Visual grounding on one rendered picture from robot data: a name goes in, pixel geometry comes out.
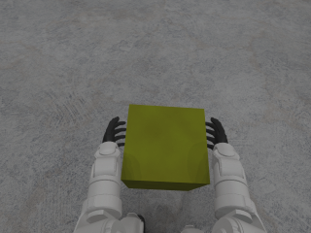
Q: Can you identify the left robot thigh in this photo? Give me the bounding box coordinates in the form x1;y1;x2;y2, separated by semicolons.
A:
121;216;144;233

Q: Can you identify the robot right forearm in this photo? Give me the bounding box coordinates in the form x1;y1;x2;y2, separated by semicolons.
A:
211;143;267;233

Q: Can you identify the left robot upper arm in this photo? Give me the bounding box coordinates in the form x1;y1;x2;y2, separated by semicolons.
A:
74;217;126;233

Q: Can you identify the right robot upper arm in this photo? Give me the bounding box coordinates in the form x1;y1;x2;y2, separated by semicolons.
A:
211;216;266;233

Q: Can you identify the right robot hand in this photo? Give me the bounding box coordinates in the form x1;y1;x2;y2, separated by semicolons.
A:
205;117;228;150

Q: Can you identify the left robot hand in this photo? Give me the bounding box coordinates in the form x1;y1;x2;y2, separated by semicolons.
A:
102;116;126;147

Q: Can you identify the carton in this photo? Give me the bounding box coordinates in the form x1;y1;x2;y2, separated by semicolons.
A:
121;104;210;191

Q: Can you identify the robot right shin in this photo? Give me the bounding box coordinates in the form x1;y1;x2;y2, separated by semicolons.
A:
182;225;194;232

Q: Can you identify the robot left forearm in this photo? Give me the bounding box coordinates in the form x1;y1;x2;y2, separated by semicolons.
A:
73;141;122;233

